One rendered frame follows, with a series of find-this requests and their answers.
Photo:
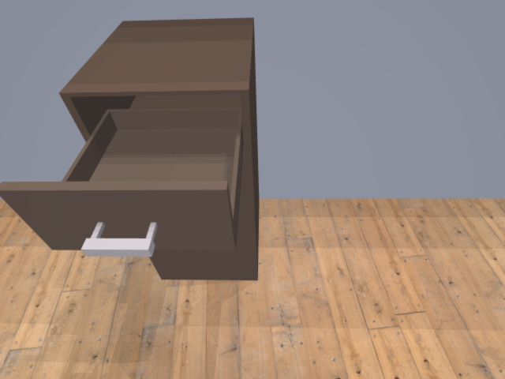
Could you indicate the cabinet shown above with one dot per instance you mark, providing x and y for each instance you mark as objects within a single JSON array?
[{"x": 193, "y": 63}]

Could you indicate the drawer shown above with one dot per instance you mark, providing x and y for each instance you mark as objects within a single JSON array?
[{"x": 178, "y": 167}]

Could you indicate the handle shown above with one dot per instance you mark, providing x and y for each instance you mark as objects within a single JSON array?
[{"x": 119, "y": 247}]

